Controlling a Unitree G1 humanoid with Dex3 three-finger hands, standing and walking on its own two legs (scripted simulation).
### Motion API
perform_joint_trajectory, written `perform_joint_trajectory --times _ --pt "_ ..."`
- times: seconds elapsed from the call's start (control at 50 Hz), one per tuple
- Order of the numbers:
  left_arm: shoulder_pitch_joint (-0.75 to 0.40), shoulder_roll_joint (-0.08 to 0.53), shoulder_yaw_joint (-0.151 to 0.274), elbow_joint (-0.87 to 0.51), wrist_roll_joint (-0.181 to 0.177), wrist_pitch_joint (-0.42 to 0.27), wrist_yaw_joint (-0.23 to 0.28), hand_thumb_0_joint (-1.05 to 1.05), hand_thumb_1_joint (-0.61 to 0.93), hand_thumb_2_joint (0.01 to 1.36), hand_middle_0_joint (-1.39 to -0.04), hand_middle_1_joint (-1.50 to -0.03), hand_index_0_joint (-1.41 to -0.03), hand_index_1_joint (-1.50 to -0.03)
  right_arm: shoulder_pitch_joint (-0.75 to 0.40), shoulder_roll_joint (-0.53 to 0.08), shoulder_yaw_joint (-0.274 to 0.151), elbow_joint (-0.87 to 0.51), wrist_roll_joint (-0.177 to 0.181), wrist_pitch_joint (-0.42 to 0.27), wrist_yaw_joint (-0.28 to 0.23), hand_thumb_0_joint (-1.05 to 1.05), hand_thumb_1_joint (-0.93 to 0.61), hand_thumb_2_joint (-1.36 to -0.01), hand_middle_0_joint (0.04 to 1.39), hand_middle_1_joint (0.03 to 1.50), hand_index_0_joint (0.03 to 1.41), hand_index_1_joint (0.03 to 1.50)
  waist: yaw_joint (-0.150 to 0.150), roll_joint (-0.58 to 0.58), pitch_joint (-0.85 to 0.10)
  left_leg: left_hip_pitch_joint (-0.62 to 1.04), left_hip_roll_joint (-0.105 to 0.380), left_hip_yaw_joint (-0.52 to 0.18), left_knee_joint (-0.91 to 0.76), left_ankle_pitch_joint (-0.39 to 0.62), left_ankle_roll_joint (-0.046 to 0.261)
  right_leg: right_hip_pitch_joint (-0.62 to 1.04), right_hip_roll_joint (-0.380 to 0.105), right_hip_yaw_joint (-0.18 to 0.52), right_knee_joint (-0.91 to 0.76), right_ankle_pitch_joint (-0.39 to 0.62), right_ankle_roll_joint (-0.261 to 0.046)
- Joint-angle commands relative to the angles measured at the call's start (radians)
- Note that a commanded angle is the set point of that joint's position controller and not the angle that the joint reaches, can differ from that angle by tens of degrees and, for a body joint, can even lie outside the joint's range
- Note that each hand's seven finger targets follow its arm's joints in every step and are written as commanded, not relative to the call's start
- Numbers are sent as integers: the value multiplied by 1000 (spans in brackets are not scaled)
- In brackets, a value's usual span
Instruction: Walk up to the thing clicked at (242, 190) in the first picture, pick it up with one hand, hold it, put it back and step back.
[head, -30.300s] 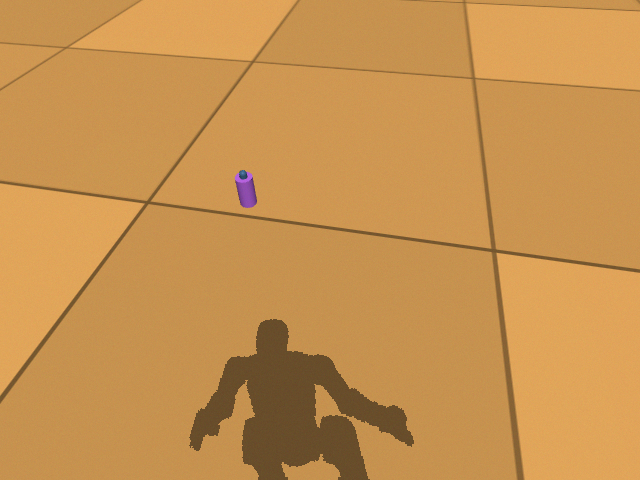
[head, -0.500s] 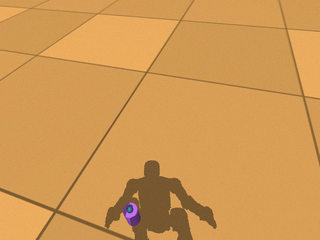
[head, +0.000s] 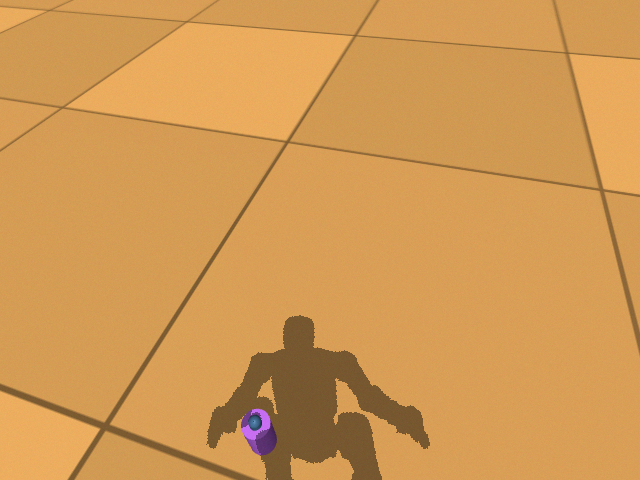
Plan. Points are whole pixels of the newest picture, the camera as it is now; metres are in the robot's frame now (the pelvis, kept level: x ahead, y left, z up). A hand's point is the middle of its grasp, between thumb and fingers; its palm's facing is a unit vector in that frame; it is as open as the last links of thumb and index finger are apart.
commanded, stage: stand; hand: left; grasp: from the side
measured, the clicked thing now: (258, 430) +0.40 +0.22 -0.69
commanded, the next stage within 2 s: step back in 0.24 s
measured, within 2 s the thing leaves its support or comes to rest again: neither
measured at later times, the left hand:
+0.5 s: hand out of the picture +0.09 +0.29 -0.17, palm faces -0.04 -0.93 -0.37, open 7.4 cm
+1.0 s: hand out of the picture +0.01 +0.28 -0.17, palm faces -0.09 -0.92 -0.39, open 7.4 cm
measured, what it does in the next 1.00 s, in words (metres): walks backwards: right foot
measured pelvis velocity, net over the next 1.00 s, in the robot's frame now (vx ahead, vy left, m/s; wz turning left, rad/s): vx -0.12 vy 0.03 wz -0.07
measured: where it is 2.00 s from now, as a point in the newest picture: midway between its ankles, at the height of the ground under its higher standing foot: outside the picture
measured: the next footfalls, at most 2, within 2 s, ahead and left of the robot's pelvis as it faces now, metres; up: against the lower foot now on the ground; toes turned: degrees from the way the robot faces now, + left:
right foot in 0.92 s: -0.07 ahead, -0.09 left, +0.00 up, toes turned -1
left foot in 1.28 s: -0.18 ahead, +0.16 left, +0.00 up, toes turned -3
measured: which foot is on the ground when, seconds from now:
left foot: down 0.00-0.96, up 0.98-1.00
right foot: down 0.00-0.52, up 0.54-0.90, down 0.92-1.00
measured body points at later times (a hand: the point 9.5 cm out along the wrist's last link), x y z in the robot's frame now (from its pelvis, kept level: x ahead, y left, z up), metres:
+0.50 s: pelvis -0.03 +0.03 -0.02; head +0.04 +0.03 +0.43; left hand +0.09 +0.34 -0.15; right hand +0.05 -0.30 -0.14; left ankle -0.04 +0.13 -0.74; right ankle +0.01 -0.13 -0.75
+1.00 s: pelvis -0.12 +0.03 -0.03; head -0.06 +0.01 +0.42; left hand +0.01 +0.33 -0.14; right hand -0.03 -0.29 -0.16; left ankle -0.07 +0.14 -0.73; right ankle -0.11 -0.09 -0.75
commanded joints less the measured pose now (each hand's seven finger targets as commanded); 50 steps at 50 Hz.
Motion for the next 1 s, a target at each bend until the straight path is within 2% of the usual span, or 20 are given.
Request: perform_joint_trajectory --times 0.0,0.2,0.22,0.28,0.38,0.42,0.46,0.48,0.5,0.52,0.54,0.56,0.66,0.76,0.86,0.9,0.92,0.94,0.96,0.98 --pt "-40 214 40 -50 3 -22 10 0 900 900 -200 -300 -200 -300 -39 -199 -36 -54 0 -19 -17 0 -900 -900 200 300 200 300 2 -7 -71 7 91 -74 -61 126 34 9 -104 82 -41 152 -29" --pt "-33 215 39 -50 2 -23 10 0 900 900 -200 -300 -200 -300 -41 -202 -35 -54 2 -16 -15 0 -900 -900 200 300 200 300 -2 -11 -64 25 89 -66 -57 105 35 -9 -104 91 -60 143 -27" --pt "-36 290 86 -83 -18 -12 13 0 900 900 -200 -300 -200 -300 -71 -256 -56 -78 6 0 -12 0 -900 -900 200 300 200 300 4 -26 35 -64 73 -83 50 245 63 -73 -97 115 20 323 -39" --pt "-10 290 95 -124 -20 -5 20 0 900 900 -200 -300 -200 -300 -45 -238 -63 -115 19 14 -11 0 -900 -900 200 300 200 300 -3 -55 -62 -38 42 -39 175 248 72 -54 -136 133 45 411 -96" --pt "-97 325 110 -225 9 12 21 0 900 900 -200 -300 -200 -300 33 -214 -79 -153 14 42 -4 0 -900 -900 200 300 200 300 -23 -196 -136 -98 -73 -20 440 -219 71 -122 -285 262 38 374 -236" --pt "-136 325 113 -261 19 19 18 0 900 900 -200 -300 -200 -300 82 -213 -84 -168 13 46 3 0 -900 -900 200 300 200 300 -42 -222 -155 -97 -62 -46 438 -255 86 -143 -280 223 96 356 -228" --pt "-137 287 102 -278 8 32 17 0 900 900 -200 -300 -200 -300 89 -235 -90 -176 12 34 0 0 -900 -900 200 300 200 300 -44 -122 -142 -96 -4 -81 263 129 95 -138 -168 129 229 276 -146" --pt "-128 244 89 -292 -2 39 19 0 900 900 -200 -300 -200 -300 65 -290 -102 -197 0 25 -5 0 -900 -900 200 300 200 300 -45 36 -127 -103 124 -214 119 364 129 -178 -38 66 377 136 -75" --pt "-123 207 84 -298 -7 46 26 0 900 900 -200 -300 -200 -300 63 -340 -113 -203 -5 19 -8 0 -900 -900 200 300 200 300 -41 167 -110 -9 235 -388 51 561 185 -321 112 67 518 -220 -49" --pt "-81 213 88 -291 0 57 34 0 900 900 -200 -300 -200 -300 77 -344 -116 -210 -16 12 -14 0 -900 -900 200 300 200 300 -26 108 -123 26 270 -392 84 649 220 -352 120 155 636 -434 -52" --pt "-56 204 84 -293 -2 58 37 0 900 900 -200 -300 -200 -300 74 -341 -115 -226 -17 10 -19 0 -900 -900 200 300 200 300 -26 121 -122 51 280 -385 115 758 236 -382 122 175 700 -457 -49" --pt "-54 201 82 -292 -1 58 41 0 900 900 -200 -300 -200 -300 51 -344 -120 -245 -19 12 -23 0 -900 -900 200 300 200 300 -28 158 -122 29 267 -371 105 733 204 -392 125 212 736 -442 -52" --pt "9 228 97 -299 -2 58 35 0 900 900 -200 -300 -200 -300 -10 -269 -98 -301 -12 5 -44 0 -900 -900 200 300 200 300 7 134 -119 94 195 -248 177 662 248 -416 117 198 839 -323 -24" --pt "-26 228 109 -347 5 44 26 0 900 900 -200 -300 -200 -300 72 -280 -109 -314 -3 10 -49 0 -900 -900 200 300 200 300 -44 103 -97 110 214 -254 192 569 279 -374 80 149 622 -322 7" --pt "81 213 117 -319 16 28 15 0 900 900 -200 -300 -200 -300 13 -308 -107 -344 1 21 -36 0 -900 -900 200 300 200 300 1 128 -139 -25 180 -213 255 359 225 -137 51 46 225 -159 -26" --pt "121 245 127 -302 28 17 18 0 900 900 -200 -300 -200 -300 -15 -275 -97 -348 15 26 -31 0 -900 -900 200 300 200 300 24 34 -160 -177 124 -174 332 182 152 14 -1 132 112 100 -66" --pt "109 308 144 -319 34 11 17 0 900 900 -200 -300 -200 -300 -15 -244 -85 -363 21 27 -27 0 -900 -900 200 300 200 300 22 -130 -143 -322 4 -116 460 -3 90 40 -144 356 85 198 -143" --pt "56 374 152 -344 21 17 14 0 900 900 -200 -300 -200 -300 -39 -215 -83 -366 20 36 -34 0 -900 -900 200 300 200 300 50 -282 -77 -345 -152 -61 671 -409 53 -115 -327 539 4 244 -311" --pt "-5 391 156 -380 33 14 17 0 900 900 -200 -300 -200 -300 -26 -241 -97 -352 8 44 -42 0 -900 -900 200 300 200 300 38 -283 -19 -298 -130 -150 843 -480 39 -262 -381 605 -14 233 -364" --pt "-17 346 151 -390 25 15 17 0 900 900 -200 -300 -200 -300 19 -265 -103 -331 9 43 -37 0 -900 -900 200 300 200 300 17 -218 13 -293 -120 -178 865 -435 38 -274 -338 540 -2 216 -334"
